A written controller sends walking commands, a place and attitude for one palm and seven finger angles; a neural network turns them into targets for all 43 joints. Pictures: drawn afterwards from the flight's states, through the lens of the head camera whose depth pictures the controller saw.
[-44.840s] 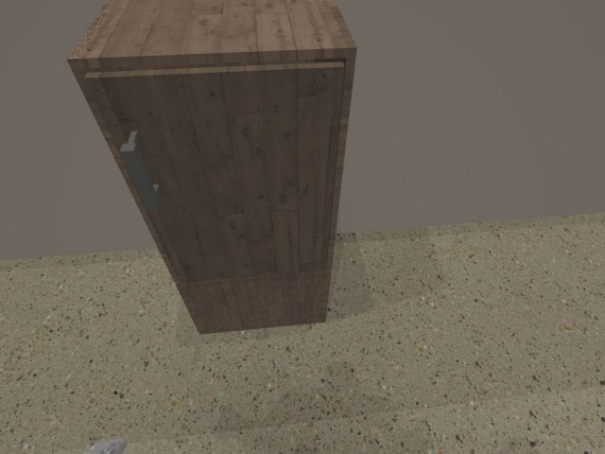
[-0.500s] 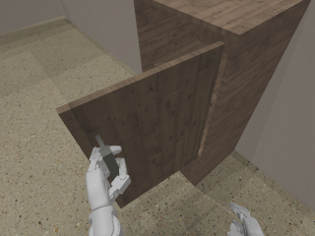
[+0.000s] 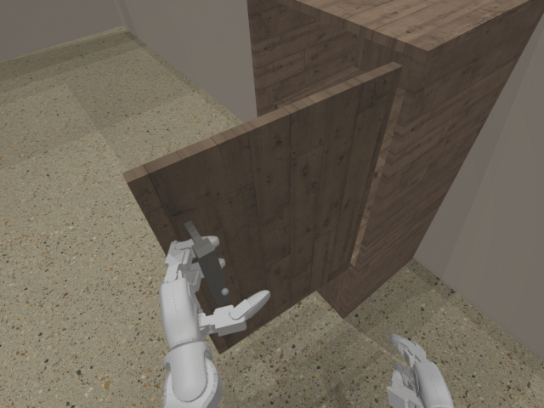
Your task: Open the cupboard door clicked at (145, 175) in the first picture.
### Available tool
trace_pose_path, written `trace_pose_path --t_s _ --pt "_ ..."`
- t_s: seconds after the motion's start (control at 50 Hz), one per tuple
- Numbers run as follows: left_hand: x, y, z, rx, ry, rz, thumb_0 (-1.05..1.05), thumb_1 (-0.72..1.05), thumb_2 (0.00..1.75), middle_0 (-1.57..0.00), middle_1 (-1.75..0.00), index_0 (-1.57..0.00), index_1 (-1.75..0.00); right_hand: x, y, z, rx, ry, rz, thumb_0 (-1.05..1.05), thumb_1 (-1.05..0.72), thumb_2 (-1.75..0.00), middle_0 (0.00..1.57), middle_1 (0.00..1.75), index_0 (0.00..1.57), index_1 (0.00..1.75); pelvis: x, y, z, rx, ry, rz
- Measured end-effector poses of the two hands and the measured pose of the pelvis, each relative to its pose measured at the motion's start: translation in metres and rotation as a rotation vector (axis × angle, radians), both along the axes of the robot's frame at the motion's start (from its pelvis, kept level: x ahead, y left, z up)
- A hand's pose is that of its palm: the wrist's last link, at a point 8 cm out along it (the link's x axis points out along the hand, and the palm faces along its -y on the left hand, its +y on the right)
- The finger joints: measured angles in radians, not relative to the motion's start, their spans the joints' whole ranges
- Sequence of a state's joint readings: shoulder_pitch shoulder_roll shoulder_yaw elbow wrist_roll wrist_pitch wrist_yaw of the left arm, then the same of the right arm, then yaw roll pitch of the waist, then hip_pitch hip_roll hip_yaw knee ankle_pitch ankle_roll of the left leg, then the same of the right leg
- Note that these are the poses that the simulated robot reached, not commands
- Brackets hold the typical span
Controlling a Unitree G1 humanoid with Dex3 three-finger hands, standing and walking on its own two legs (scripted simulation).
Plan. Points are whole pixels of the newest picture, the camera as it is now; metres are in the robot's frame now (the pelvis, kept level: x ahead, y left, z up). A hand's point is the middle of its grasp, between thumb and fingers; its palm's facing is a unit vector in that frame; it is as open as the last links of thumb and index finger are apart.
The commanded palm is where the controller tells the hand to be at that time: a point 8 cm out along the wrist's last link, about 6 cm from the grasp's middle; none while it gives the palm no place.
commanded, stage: open thumb and fingers to let go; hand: left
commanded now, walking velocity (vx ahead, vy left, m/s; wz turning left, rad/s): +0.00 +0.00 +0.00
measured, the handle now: (207, 265) +0.30 +0.11 +0.07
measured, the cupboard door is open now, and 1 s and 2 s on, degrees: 86 88 87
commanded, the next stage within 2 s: slide the hand sideways off the handle in 0.38 s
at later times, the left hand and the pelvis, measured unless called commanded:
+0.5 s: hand (225, 291) +0.26 +0.08 +0.07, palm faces +0.26 -0.96 -0.01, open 14.9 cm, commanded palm +0.22 +0.12 +0.07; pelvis +0.00 +0.02 +0.00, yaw -1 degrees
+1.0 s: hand (216, 330) +0.21 +0.08 +0.07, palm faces -0.14 -0.99 -0.02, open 16.1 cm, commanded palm +0.19 +0.16 +0.07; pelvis +0.00 +0.03 -0.01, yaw -2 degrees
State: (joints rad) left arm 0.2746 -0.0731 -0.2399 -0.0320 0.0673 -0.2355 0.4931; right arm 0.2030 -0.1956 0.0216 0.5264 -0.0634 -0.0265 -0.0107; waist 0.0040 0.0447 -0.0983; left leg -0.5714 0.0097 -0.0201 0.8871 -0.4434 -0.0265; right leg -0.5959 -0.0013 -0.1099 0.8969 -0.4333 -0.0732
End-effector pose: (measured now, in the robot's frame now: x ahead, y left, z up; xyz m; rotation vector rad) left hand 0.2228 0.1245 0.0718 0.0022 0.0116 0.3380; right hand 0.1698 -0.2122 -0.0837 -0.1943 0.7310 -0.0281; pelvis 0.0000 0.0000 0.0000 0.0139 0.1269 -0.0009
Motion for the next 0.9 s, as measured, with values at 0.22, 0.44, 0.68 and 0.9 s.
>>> trace_pose_path --t_s 0.22,0.44,0.68,0.9 --pt "0.006 0.002 -0.001 0.006 0.000 -0.036 -0.01 -0.44 0.33 -0.27 -1.02 -0.29 -1.02 -0.010 0.011 0.000 -0.005 0.012 -0.013 0.02 -0.91 -0.90 0.20 0.30 0.21 0.30 -0.003 0.013 -0.002 -0.009 0.000 -0.009" --pt "0.004 0.001 0.000 0.005 0.010 -0.078 -0.01 -0.49 0.31 -0.31 -0.64 -0.31 -0.66 -0.010 0.020 0.001 0.014 0.007 -0.011 0.02 -0.91 -0.90 0.20 0.30 0.21 0.30 -0.003 0.019 -0.002 -0.013 -0.008 -0.018" --pt "-0.011 0.014 0.000 0.067 0.001 -0.503 -0.02 -0.49 0.30 -0.23 -0.40 -0.16 -0.42 -0.011 0.016 0.002 -0.001 -0.030 -0.001 0.02 -0.91 -0.90 0.20 0.30 0.21 0.30 -0.007 0.023 -0.004 -0.014 -0.012 -0.007" --pt "-0.020 0.008 -0.002 -0.017 -0.001 -0.481 -0.01 -0.50 0.30 -0.16 -0.32 -0.18 -0.33 -0.013 0.019 0.011 0.006 -0.095 -0.024 0.02 -0.91 -0.90 0.20 0.30 0.20 0.30 -0.006 0.027 -0.008 -0.007 0.004 -0.026"
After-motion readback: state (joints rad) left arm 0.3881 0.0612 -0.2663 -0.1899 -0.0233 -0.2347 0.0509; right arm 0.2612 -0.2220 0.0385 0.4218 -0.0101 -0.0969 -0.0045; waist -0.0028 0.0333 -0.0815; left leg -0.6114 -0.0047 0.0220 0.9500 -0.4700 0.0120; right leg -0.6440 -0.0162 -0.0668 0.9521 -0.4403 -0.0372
